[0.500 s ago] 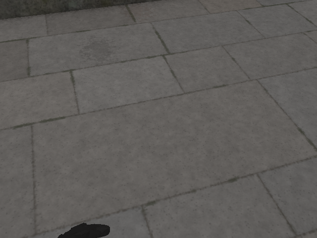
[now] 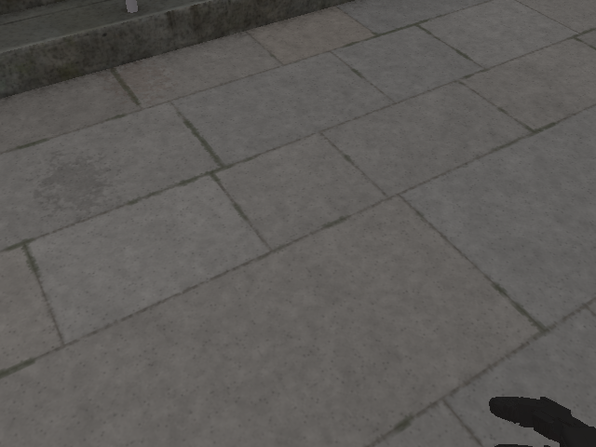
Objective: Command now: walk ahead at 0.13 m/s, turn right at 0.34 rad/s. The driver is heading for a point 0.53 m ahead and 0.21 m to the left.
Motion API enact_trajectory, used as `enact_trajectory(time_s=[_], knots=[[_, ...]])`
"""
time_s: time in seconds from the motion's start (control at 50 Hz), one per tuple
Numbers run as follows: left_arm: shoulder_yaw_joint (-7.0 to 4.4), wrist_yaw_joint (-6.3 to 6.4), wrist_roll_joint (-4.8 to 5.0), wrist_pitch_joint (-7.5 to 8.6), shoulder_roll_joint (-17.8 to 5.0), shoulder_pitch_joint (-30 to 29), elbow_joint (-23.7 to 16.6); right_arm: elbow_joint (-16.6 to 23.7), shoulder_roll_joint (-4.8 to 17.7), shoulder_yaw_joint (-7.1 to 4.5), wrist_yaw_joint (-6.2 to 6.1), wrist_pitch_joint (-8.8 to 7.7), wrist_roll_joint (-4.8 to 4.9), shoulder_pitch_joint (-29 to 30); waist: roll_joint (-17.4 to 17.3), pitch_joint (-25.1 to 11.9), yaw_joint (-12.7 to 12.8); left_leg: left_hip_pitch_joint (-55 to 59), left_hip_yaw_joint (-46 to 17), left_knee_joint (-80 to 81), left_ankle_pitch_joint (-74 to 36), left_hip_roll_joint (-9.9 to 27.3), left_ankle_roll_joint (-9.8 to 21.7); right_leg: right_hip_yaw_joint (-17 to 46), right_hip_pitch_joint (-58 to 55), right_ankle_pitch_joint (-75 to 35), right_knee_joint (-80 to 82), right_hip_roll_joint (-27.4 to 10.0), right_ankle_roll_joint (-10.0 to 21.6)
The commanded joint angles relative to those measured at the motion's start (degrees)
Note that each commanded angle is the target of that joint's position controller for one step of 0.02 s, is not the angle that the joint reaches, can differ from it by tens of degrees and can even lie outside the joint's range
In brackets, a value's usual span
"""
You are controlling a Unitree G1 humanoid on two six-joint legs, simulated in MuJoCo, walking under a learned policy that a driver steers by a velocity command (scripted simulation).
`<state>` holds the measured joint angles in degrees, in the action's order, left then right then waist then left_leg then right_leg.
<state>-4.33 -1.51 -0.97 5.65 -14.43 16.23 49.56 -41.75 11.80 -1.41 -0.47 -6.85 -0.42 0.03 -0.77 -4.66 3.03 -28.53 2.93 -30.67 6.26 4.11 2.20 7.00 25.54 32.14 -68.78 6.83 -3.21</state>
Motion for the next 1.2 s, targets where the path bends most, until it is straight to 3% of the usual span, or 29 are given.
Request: enact_trajectory(time_s=[0.02,0.06,0.12,0.18,0.22,0.24,0.26,0.28,0.32,0.4,0.44,0.46,0.48,0.5,0.52,0.56,0.62,0.76,0.9,0.92,0.94,0.96,1.0,1.02,1.04,1.06,1.08,1.12,1.2], knots=[[-0.44,1.12,-1.44,-0.89,-0.71,5.15,-1.53,3.77,1.0,-0.53,0.05,0.57,1.11,2.31,-6.07,-1.12,1.46,8.88,-13.03,17.79,-3.99,11.46,7.58,-0.81,4.79,-3.02,-5.34,-8.42,-2.58],[0.82,-2.12,-1.26,-0.64,2.76,6.83,-0.21,3.9,0.18,-0.15,2.12,0.04,0.88,9.56,-1.21,-1.68,5.59,0.62,-2.59,14.56,-9.39,3.76,3.84,-4.72,-7.22,-7.05,5.26,-9.7,-4.74],[0.06,-4.26,0.11,-0.72,-1.95,3.21,-0.36,2.14,7.83,-3.49,4.86,-0.4,2.43,7.9,-2.51,-1.88,3.71,3.77,-4.29,8.72,-1.16,2.0,4.56,-9.84,-12.12,-16.72,29.94,-8.76,-7.49],[-1.86,-0.97,-0.4,-0.14,-7.56,0.95,-3.01,-0.79,5.49,-3.51,6.58,0.22,2.24,-2.13,-3.19,0.16,1.92,4.88,-17.56,7.99,12.51,8.13,5.9,-8.23,-11.12,-19.68,35.5,-11.46,-0.48],[-2.0,0.12,0.47,0.43,-8.29,-8.68,-6.28,1.0,5.82,-3.8,3.71,-0.18,0.77,-4.5,-0.16,1.41,-3.4,7.23,-11.92,8.56,16.52,3.48,4.32,-5.44,-5.8,-9.83,39.45,-13.68,9.17],[-2.28,0.58,0.66,0.23,-7.6,-10.18,-6.61,2.69,9.22,-4.74,2.43,-0.2,0.33,-1.1,-0.53,1.57,-2.68,8.73,-9.29,8.08,16.29,1.66,4.21,-4.99,-4.22,-5.69,41.36,-13.76,10.19],[-1.73,3.52,2.2,-3.17,-6.39,-9.44,-6.42,1.97,9.49,-4.28,0.53,2.99,-0.21,1.01,-3.55,5.43,-2.39,4.75,-5.15,4.03,12.55,-1.38,3.89,-4.24,-4.85,-12.28,40.2,-13.68,8.02],[-2.06,4.83,1.65,-4.71,-7.42,-8.68,-7.26,2.39,6.74,-3.88,-0.22,4.04,0.09,-1.22,1.43,4.72,-2.94,1.81,-3.48,1.27,9.14,-2.94,3.55,-3.64,-8.09,-15.3,39.92,-15.02,8.25],[-2.4,5.81,0.91,-5.72,-7.53,-4.61,-8.1,2.56,5.48,-3.74,-0.42,5.1,0.35,-3.21,8.6,1.5,-1.7,-1.32,-0.95,-6.47,1.22,-4.75,2.42,-0.41,-13.47,-22.3,40.48,-20.03,9.1],[-2.86,7.15,1.56,-5.4,-7.67,-7.34,-11.3,4.03,5.22,-4.18,0.53,6.33,0.06,-5.78,12.96,0.37,-2.42,-2.38,-0.9,-14.16,7.15,-3.67,1.95,2.09,-13.85,-32.2,38.74,-27.66,11.18],[-3.06,7.35,1.65,-5.48,-7.44,-9.16,-12.5,3.63,7.1,-5.29,0.78,6.57,0.31,-8.73,6.88,0.66,-3.95,6.46,-3.3,-8.05,-2.39,-2.79,4.06,-4.87,-6.7,-25.09,32.07,-23.55,7.07],[-2.92,7.21,0.99,-5.88,-5.79,-6.68,-13.1,4.41,11.32,-6.7,0.59,6.45,0.2,-9.43,-6.99,0.62,-3.04,11.91,-16.07,1.96,-9.07,2.45,7.9,-12.94,0.4,-16.53,17.96,-15.45,2.32],[-2.22,7.18,0.75,-6.16,-4.8,-10.86,-16.06,4.75,13.74,-7.03,0.78,6.36,-0.87,-14.22,-18.2,-2.21,-6.43,21.24,-37.95,12.25,-6.3,10.4,16.03,-9.83,13.1,3.42,2.39,-5.97,-0.54],[-1.92,6.92,1.12,-6.03,-4.04,-10.7,-15.82,6.27,13.16,-5.95,1.01,5.48,-1.93,-14.91,-11.05,-7.33,-6.76,26.03,-41.9,13.85,-3.78,13.7,17.09,-1.53,16.7,5.3,-6.28,-7.13,0.21],[-1.71,6.66,1.75,-5.95,-3.86,-10.72,-15.17,7.98,12.37,-5.49,0.47,4.94,-1.83,-11.52,-5.97,-7.44,-5.77,25.22,-39.35,12.42,-1.93,13.22,15.47,0.18,18.07,1.47,-10.34,-7.88,0.86],[-1.88,6.68,0.47,-5.79,-3.98,-10.39,-14.04,9.45,9.79,-4.57,-0.38,5.48,-0.04,-6.97,-0.77,-5.09,-3.8,19.05,-30.95,10.83,-0.62,9.0,12.11,0.58,16.8,-5.43,-8.58,-9.67,0.83],[-1.93,6.25,0.57,-5.57,-3.38,-9.23,-14.69,10.83,8.6,-4.11,-1.26,6.76,0.3,-5.71,-3.3,-4.19,-2.47,13.44,-25.8,12.74,4.64,3.1,9.73,-2.0,11.39,-10.57,-4.35,-8.14,0.44],[-0.03,5.78,1.39,-4.95,-2.04,-11.18,-15.79,12.28,10.03,-5.07,-3.01,8.73,0.36,-6.9,-6.7,-3.68,-4.2,13.91,-29.86,14.21,13.72,2.6,8.77,-2.13,5.84,-9.66,16.11,-5.55,-0.92],[-1.78,4.28,1.28,-4.22,-5.57,-1.09,-11.09,12.87,10.12,-6.33,-2.31,9.81,2.41,-5.9,-9.33,-0.6,-1.05,3.5,-29.46,15.53,25.24,-3.54,2.77,-4.47,-15.56,-16.13,43.22,-5.04,5.95],[-2.58,4.12,-0.18,-4.28,-8.25,2.76,-10.62,13.35,7.94,-5.78,-2.06,9.9,2.3,-5.85,-0.61,-2.59,-0.29,-4.63,-23.11,0.81,28.16,-7.5,0.58,5.26,-23.46,-13.57,46.9,-16.95,10.43],[-3.29,3.8,-2.15,-4.12,-12.21,-2.27,-11.79,14.7,8.72,-6.1,-1.63,8.86,3.07,-3.46,19.85,1.55,-1.93,-17.13,-8.49,-17.8,29.63,-15.66,-1.25,22.22,-18.82,-22.86,53.05,-29.96,18.05],[-3.08,4.12,-3.27,-3.54,-9.97,-7.33,-14.8,13.85,12.45,-7.25,-0.72,7.73,1.36,-3.88,17.17,1.67,-2.63,-17.01,-11.97,-31.28,26.69,-10.49,-3.23,24.62,-13.47,-21.52,54.26,-32.89,20.86],[-1.23,5.18,-0.7,-3.4,-4.58,-15.72,-17.49,9.35,11.91,-7.11,-0.05,8.51,1.19,-9.77,8.52,1.93,-6.14,-10.96,-9.07,-42.45,17.2,-8.94,-4.5,9.39,-9.39,-20.42,51.3,-22.76,12.91],[-0.81,5.54,0.29,-3.37,-4.58,-15.3,-17.57,8.63,10.66,-6.61,0.06,9.06,0.83,-11.84,7.91,1.64,-6.1,-10.9,-7.16,-47.08,13.75,-8.23,-5.25,6.34,-9.35,-17.13,52.12,-21.12,11.74],[-0.01,3.74,1.2,0.02,-2.62,-14.26,-17.7,7.47,2.98,-1.76,2.4,4.83,-4.3,-16.11,17.58,3.54,-3.71,-11.47,-5.95,-64.69,8.96,-12.49,-4.98,4.18,0.45,-4.68,58.13,-17.07,14.35],[-0.08,3.69,0.5,1.37,-4.26,-15.26,-18.41,6.48,6.84,-3.23,3.88,3.22,-4.47,-16.74,11.12,4.66,-4.3,-13.39,-6.61,-68.77,9.7,-11.73,-5.22,5.68,-0.36,1.7,59.26,-19.27,14.37],[-0.09,3.31,-0.74,1.86,-5.32,-14.33,-18.47,6.06,9.6,-3.85,4.64,2.33,-2.79,-15.17,6.25,4.67,-2.31,-17.02,-7.57,-67.47,8.62,-10.72,-5.8,5.2,-4.71,4.1,59.5,-20.03,13.9],[-0.01,2.77,-0.47,2.15,-5.62,-9.54,-16.83,5.25,12.01,-4.91,4.35,1.59,-1.28,-14.07,6.39,4.7,0.77,-19.98,-9.07,-57.87,7.57,-8.02,-6.94,3.79,-15.23,3.39,59.95,-21.02,11.89],[-0.9,3.15,0.74,1.92,-9.06,-8.78,-16.96,4.23,8.18,-3.92,3.94,2.7,-2.4,-14.59,9.04,1.96,0.52,-1.99,0.34,-24.97,17.43,-2.93,-9.24,-3.15,-14.07,-1.09,58.79,-19.32,9.81]])
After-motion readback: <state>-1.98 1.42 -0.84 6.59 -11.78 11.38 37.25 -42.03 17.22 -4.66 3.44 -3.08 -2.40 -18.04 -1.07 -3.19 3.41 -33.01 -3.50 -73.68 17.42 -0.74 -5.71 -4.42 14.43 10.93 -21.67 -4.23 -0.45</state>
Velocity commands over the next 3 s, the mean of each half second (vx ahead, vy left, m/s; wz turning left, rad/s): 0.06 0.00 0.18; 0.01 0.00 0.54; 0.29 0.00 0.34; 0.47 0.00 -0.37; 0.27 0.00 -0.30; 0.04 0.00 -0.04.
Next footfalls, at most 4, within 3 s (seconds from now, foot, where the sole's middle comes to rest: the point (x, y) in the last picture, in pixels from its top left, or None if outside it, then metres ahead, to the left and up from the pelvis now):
0.18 right None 0.06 -0.13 -0.76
0.92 right None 0.11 -0.08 -0.76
1.32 left None -0.09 0.13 -0.76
1.76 right None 0.34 0.23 -0.76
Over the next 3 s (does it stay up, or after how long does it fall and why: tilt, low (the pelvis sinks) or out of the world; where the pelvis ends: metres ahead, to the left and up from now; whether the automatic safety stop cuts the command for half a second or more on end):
stays up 0.48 0.36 0.00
